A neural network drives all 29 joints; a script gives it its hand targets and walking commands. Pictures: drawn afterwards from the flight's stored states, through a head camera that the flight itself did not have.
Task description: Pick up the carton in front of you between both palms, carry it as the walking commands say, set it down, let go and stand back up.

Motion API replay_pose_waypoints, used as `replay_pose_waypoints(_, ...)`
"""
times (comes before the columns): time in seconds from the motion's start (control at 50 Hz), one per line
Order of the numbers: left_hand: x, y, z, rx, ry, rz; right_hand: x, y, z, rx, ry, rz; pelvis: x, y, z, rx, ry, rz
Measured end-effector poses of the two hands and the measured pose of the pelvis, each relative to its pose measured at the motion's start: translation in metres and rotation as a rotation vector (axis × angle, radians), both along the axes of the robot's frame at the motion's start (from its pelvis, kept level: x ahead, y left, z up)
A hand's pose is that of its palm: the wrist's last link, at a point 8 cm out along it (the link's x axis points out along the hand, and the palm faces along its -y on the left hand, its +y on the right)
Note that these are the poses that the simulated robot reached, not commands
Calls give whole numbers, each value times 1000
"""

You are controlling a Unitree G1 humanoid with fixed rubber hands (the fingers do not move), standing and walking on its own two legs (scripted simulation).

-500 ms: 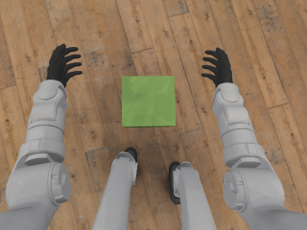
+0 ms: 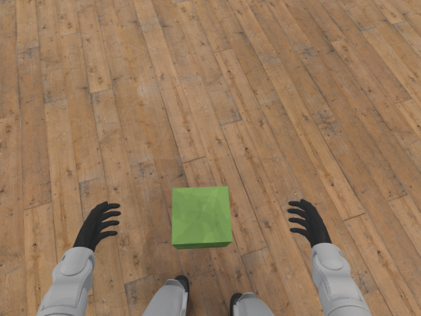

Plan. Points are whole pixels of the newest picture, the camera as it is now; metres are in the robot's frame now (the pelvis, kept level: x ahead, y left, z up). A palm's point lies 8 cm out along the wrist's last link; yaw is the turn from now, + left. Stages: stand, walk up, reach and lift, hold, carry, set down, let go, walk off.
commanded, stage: let go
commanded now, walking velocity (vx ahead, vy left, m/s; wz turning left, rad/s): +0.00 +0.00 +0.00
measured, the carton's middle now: (201, 219) +0.38 +0.03 -0.62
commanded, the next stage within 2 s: stand in 0.68 s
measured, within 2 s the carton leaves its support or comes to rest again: neither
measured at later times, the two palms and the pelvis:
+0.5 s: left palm (94, 275) +0.19 +0.20 -0.04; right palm (375, 288) +0.18 -0.26 -0.03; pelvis +0.02 -0.03 +0.03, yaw +0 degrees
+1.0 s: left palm (52, 292) +0.16 +0.27 -0.06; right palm (393, 306) +0.16 -0.30 -0.05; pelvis +0.03 -0.01 +0.03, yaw -1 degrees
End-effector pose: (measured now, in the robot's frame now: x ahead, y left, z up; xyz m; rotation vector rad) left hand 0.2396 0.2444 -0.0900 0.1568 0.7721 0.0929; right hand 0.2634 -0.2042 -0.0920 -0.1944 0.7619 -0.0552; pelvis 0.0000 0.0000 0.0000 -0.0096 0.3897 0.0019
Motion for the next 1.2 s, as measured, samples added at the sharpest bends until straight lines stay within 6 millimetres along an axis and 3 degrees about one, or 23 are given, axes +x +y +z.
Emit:
replay_pose_waypoints(0.14, -42, -18, 34, 6, 12, 1, -45, -28, 31, 3, 13, -7, 14, -12, 22, 14, -171, 2)
replay_pose_waypoints(0.24, -59, -30, 50, 8, 12, -5, -67, -48, 48, -3, 9, -6, 21, -22, 31, 22, -282, 1)
replay_pose_waypoints(0.38, -60, -41, 54, 2, 18, -27, -81, -61, 58, 0, 15, -15, 23, -31, 33, 29, -396, -2)
replay_pose_waypoints(0.54, -53, -43, 54, 5, 25, -42, -80, -57, 60, 9, 23, -27, 23, -30, 32, 27, -452, -10)
replay_pose_waypoints(0.7, -55, -27, 55, 56, 45, -17, -81, -51, 53, -13, 31, -36, 25, -21, 30, 24, -451, -4)
replay_pose_waypoints(0.78, -60, -3, 47, 125, 47, 9, -93, -66, 41, -109, 99, -50, 25, -18, 27, 14, -419, -5)
replay_pose_waypoints(0.9, -75, 22, 33, 166, 106, 17, -105, -89, 41, -196, 150, -83, 26, -13, 26, 7, -399, -10)
replay_pose_waypoints(1.2, -91, 36, 19, 182, 204, 5, -113, -92, 36, -212, 214, -104, 30, -4, 29, 3, -403, -17)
